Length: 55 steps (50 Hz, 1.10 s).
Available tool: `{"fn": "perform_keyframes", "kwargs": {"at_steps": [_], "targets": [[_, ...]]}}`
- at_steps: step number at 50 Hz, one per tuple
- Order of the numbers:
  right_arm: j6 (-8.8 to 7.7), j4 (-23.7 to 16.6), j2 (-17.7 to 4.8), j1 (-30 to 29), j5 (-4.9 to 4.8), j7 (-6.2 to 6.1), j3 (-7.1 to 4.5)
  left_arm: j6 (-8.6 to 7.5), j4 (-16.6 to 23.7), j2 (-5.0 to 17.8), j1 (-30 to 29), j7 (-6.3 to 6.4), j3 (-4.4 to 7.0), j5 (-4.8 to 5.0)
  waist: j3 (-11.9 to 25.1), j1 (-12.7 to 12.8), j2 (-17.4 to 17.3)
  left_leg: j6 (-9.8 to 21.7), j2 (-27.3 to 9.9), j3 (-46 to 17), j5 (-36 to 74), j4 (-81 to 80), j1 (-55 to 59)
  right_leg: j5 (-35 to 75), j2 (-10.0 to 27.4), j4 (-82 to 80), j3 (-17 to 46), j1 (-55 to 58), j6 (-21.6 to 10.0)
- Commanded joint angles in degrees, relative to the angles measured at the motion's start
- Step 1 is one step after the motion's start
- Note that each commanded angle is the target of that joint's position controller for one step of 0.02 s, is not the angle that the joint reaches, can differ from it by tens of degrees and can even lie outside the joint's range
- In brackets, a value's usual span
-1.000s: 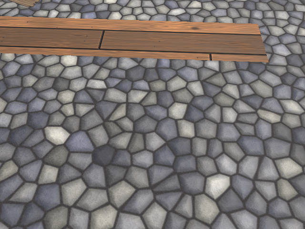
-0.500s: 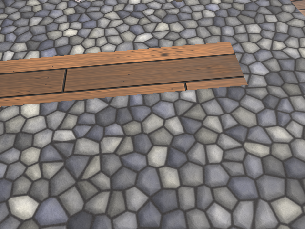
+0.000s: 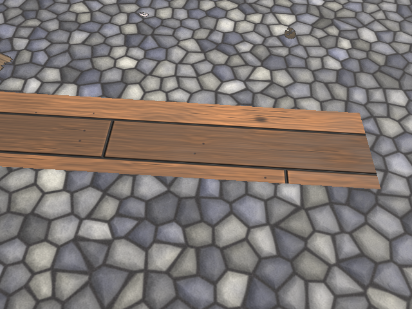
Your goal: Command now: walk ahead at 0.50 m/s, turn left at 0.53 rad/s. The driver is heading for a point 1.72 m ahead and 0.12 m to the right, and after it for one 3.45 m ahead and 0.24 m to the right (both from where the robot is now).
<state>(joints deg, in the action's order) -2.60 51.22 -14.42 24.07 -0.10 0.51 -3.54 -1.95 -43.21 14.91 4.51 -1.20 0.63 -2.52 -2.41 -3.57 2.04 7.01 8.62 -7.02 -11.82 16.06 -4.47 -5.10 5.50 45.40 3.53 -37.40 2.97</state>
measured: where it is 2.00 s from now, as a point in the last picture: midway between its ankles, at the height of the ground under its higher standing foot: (228, 160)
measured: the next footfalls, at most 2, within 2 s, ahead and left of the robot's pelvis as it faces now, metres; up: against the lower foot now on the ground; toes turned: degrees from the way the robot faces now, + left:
right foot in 0.18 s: +0.28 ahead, -0.12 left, +0.00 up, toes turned +7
left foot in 0.70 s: +0.51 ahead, +0.11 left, +0.00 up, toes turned +4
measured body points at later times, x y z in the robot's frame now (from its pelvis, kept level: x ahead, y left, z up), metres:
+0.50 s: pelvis +0.27 -0.04 +0.00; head +0.30 -0.05 +0.45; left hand +0.22 +0.22 -0.13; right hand +0.45 -0.27 -0.12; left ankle +0.34 +0.12 -0.69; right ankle +0.24 -0.13 -0.75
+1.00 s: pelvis +0.51 +0.02 +0.00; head +0.53 +0.03 +0.45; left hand +0.66 +0.27 -0.13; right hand +0.50 -0.25 -0.13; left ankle +0.47 +0.11 -0.75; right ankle +0.59 -0.13 -0.67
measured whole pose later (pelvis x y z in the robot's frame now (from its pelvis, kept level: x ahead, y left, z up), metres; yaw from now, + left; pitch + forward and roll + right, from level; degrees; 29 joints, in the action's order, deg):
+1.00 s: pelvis +0.51 +0.02 +0.00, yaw -6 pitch +1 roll +1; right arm -5.3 51.2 -13.8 21.6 1.1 -0.6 -2.6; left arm 0.2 -47.4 16.3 10.8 -3.0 4.2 -1.9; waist -1.2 -1.5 2.7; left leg 2.7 1.0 11.3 -12.9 14.6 -2.6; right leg -7.4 4.2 56.7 0.2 -37.4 -2.1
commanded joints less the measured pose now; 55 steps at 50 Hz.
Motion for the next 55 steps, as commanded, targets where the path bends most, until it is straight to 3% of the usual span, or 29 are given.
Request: {"fn": "perform_keyframes", "kwargs": {"at_steps": [1, 3, 5, 7, 8, 9, 10, 11, 12, 13, 14, 16, 19, 23, 26, 28, 31, 33, 34, 35, 36, 37, 38, 39, 41, 45, 50, 55], "targets": [[-0.33, -2.3, -9.3, 4.6, 0.28, -0.57, -2.28, -0.91, 5.9, 3.8, -7.7, -0.14, 0.48, 0.44, 0.4, -1.5, -5.8, 5.2, -13.4, -11.7, 22.3, -1.8, 1.1, 3.8, -3.3, -5.1, -3.1, -0.2, 0.2], [-0.17, -2.5, -9.6, 5.4, 0.80, -0.82, -2.39, -1.31, 7.2, 4.1, -10.2, -0.12, 0.27, 0.71, 0.4, -2.3, -6.1, 5.1, -14.2, -13.3, 25.3, 0.5, 3.5, 2.9, -4.4, -8.1, -2.9, 0.3, -0.4], [-0.25, -2.9, -9.7, 4.4, 1.04, -1.29, -2.41, -1.81, 7.4, 4.7, -9.2, -0.11, 0.28, 0.81, 0.7, -1.3, -6.7, 4.1, -15.4, -14.1, 27.0, 2.1, 4.6, 1.9, -4.9, -12.3, -2.6, 4.3, -1.8], [-0.59, -3.4, -10.1, 1.7, 1.08, -1.44, -2.37, -2.32, 5.5, 6.3, -2.6, 0.32, 0.97, 0.83, 2.3, 2.0, -7.3, 2.1, -15.6, -13.8, 33.4, 6.2, 2.5, -1.2, -6.6, -16.0, -3.1, 15.7, -4.0], [-0.88, -3.2, -10.3, 1.0, 0.86, -1.17, -2.29, -2.80, 3.3, 7.4, 4.2, 0.87, 1.62, 0.69, 5.3, 5.2, -5.6, 1.0, -13.6, -11.9, 37.8, 13.5, 1.9, -1.1, -7.6, -19.3, -3.9, 24.2, -5.5], [-1.35, -3.5, -9.1, 1.1, 0.43, -0.71, -1.88, -3.51, 1.8, 9.7, 11.5, 1.62, 2.44, -0.03, 10.4, 8.5, -2.8, -0.3, -10.7, -9.3, 32.1, 24.4, -3.0, -2.8, -2.5, -20.2, 0.7, 35.7, -7.8], [-1.78, -5.2, -4.7, 3.9, -0.55, -0.55, -0.70, -3.54, 1.7, 14.1, 19.1, 2.50, 3.43, -1.15, 18.6, 9.5, 5.3, -1.9, -6.1, -3.9, 10.4, 40.7, -13.4, -11.7, 11.9, -21.5, 19.2, 49.2, -11.8], [-1.31, -4.6, -4.7, 10.5, -0.57, -0.53, -0.73, -2.40, 0.1, 16.8, 18.5, 2.03, 4.65, -0.49, 19.8, 5.8, 15.3, -2.8, -0.2, 0.4, -19.7, 51.1, -25.5, -13.8, 19.5, -28.7, 40.9, 52.4, -17.9], [-0.55, -3.3, -7.9, 6.4, 1.42, -0.90, -1.06, -1.89, 0.8, 10.8, 14.2, 1.57, 3.73, 0.83, 10.4, 4.8, 3.9, -2.3, -4.8, -1.0, -14.9, 54.5, -30.0, -21.3, 16.9, -29.7, 37.6, 44.7, -17.1], [-0.60, -4.2, -7.5, 0.8, 1.84, -0.29, -0.93, -1.99, 1.3, 7.0, 10.7, 1.23, 2.88, 1.27, 4.3, 4.9, -0.7, -2.5, -6.2, -0.8, -10.2, 52.8, -29.6, -18.5, 13.7, -30.9, 28.5, 37.4, -15.9], [-0.60, -5.0, -6.5, -1.7, 1.76, 0.11, -0.68, -2.18, 1.0, 5.5, 9.0, 1.09, 2.46, 0.85, 2.1, 4.0, -0.7, -2.7, -7.7, -0.3, -7.9, 50.4, -28.7, -12.2, 10.8, -32.3, 22.1, 33.6, -14.5], [0.20, -5.1, -5.8, -2.1, 2.45, 0.83, -0.43, -3.00, -0.9, 5.2, 10.6, 1.14, 2.23, 1.12, 1.6, 2.8, 3.0, -3.6, -9.0, 0.8, -7.0, 47.3, -26.3, -1.3, 7.2, -33.5, 14.3, 30.3, -13.4], [0.82, -5.6, -5.0, -4.1, 2.70, 1.32, -0.10, -4.34, -3.2, 5.9, 14.0, 0.66, 2.51, 1.92, 2.3, 2.3, 3.2, -4.6, -9.4, 2.4, -4.8, 45.0, -28.0, 6.9, 6.6, -34.9, 10.1, 31.1, -14.5], [0.68, -9.0, -3.7, -15.0, 2.75, 1.86, 1.00, -3.95, -5.5, 5.5, 17.4, 0.61, 2.48, 2.26, -0.6, 4.1, 2.5, -6.5, -12.5, 6.6, 2.9, 35.0, -32.8, 8.8, 4.7, -38.1, 5.9, 31.5, -14.8], [0.27, -11.1, -2.0, -21.5, 2.27, 2.03, 2.17, -3.61, -7.3, 6.3, 20.7, 0.63, 2.75, 2.38, -1.0, 5.8, 2.6, -7.5, -11.6, 8.9, 7.5, 24.7, -28.8, 13.4, 3.1, -36.7, 4.2, 30.8, -14.1], [0.04, -11.7, -2.4, -23.9, 1.88, 1.79, 2.37, -3.31, -8.2, 7.4, 22.5, 0.77, 3.05, 2.17, -0.8, 6.5, 2.6, -7.5, -10.4, 9.4, 8.4, 20.7, -26.3, 15.9, 3.6, -34.8, 5.0, 31.9, -13.9], [-0.57, -12.3, -3.9, -24.6, 1.68, 1.04, 2.10, -2.83, -8.8, 8.3, 22.7, 1.11, 3.35, 1.85, -0.4, 5.8, 2.9, -6.3, -9.5, 8.7, 5.5, 16.9, -22.4, 19.1, 5.5, -31.0, 7.8, 34.1, -13.2], [-1.34, -10.4, -5.4, -18.0, 1.82, 0.27, 1.38, -2.63, -8.8, 9.0, 21.3, 1.26, 3.64, 1.93, 2.0, 2.2, 2.4, -4.9, -7.8, 8.9, 3.2, 11.6, -12.4, 23.4, 4.6, -23.9, 8.1, 33.6, -11.8], [-2.13, -8.1, -7.5, -10.7, 2.52, -0.45, 0.49, -2.69, -8.7, 8.1, 21.2, 1.11, 3.42, 2.31, 6.4, -0.7, -0.4, -3.4, -9.2, 7.3, 4.1, 8.8, -1.1, 22.5, 1.4, -14.3, 5.8, 30.2, -10.7], [-2.68, -7.2, -12.1, -1.1, 3.86, -1.37, -0.69, -2.98, -6.4, 5.4, 19.9, 0.94, 2.72, 2.79, 14.2, -4.5, -6.5, -0.4, -22.2, -5.6, -3.6, 7.2, 12.4, 7.8, -2.3, 1.1, 2.9, 21.1, -9.3], [-1.74, -7.2, -17.2, -0.1, 3.93, -1.51, -2.04, -2.55, -4.9, -0.1, 26.2, 1.28, 1.74, 4.14, 19.6, -1.6, -18.3, 5.3, -35.8, -26.8, -8.1, 1.7, 22.7, -25.2, -10.1, 16.7, -3.1, 4.5, -7.7], [-0.99, -7.7, -12.2, -2.7, 2.37, -1.28, -1.36, -1.41, -6.3, 6.4, 24.1, 1.78, 3.27, 2.20, 14.5, -1.2, -9.9, 5.7, -34.1, -29.1, -15.0, -0.6, 16.1, -24.4, -6.8, 22.4, -0.3, 0.2, -8.3], [-1.10, -8.2, -7.7, -7.2, 2.00, -1.10, -0.12, -1.11, -6.1, 6.2, 20.7, 1.25, 3.68, 1.83, 6.6, 0.6, -6.3, 4.3, -30.9, -20.5, -14.2, -2.2, 8.8, -19.1, -4.4, 22.3, 0.8, -0.2, -8.5], [-1.48, -8.2, -5.5, -9.7, 1.89, -0.89, 0.38, -0.94, -5.9, 4.6, 18.9, 0.73, 3.49, 1.86, 3.1, 1.7, -6.3, 3.1, -28.1, -13.3, -7.4, -4.2, 3.4, -15.6, -2.8, 20.7, 0.4, 1.3, -8.0], [-2.31, -7.2, -3.8, -10.2, 1.63, -1.14, 0.82, 0.36, -6.1, 3.6, 18.6, -0.13, 3.71, 0.89, 0.9, 3.7, -8.6, 0.8, -24.2, -3.8, 1.6, -6.1, -1.8, -13.0, -1.3, 18.9, -0.4, 4.2, -6.9], [-3.87, -5.2, -4.6, -7.2, 0.88, -1.13, 0.18, 1.74, -3.8, 2.0, 13.5, -1.36, 3.65, 0.62, 0.7, 4.5, -7.0, 1.5, -24.0, 4.1, 11.6, -7.9, -1.1, -7.0, -0.6, 18.5, -1.4, 0.3, -5.6], [-3.65, -3.0, -4.6, -4.2, 1.27, -1.07, 0.02, 1.73, 0.1, 1.0, 3.3, -2.55, 2.81, 0.70, -1.8, 3.1, -6.5, 1.2, -22.3, 12.7, 16.9, -8.2, 0.0, 2.4, -0.5, 6.4, -3.8, -2.3, -4.8], [-3.03, -0.9, -7.1, -0.4, 1.29, -1.52, -0.69, 1.56, 3.7, 1.3, -5.1, -3.39, 2.09, 0.36, -3.4, 1.1, -6.2, 0.2, -24.2, 17.5, 22.9, -6.3, 4.8, 2.0, -1.9, -6.0, -9.0, 1.9, -7.6]]}}
Keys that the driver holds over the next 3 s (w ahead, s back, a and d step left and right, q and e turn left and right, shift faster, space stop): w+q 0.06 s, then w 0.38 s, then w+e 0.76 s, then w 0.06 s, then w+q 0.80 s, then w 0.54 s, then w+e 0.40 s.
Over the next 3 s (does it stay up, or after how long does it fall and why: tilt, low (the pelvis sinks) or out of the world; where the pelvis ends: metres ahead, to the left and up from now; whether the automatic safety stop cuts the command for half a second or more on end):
stays up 1.57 -0.04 0.00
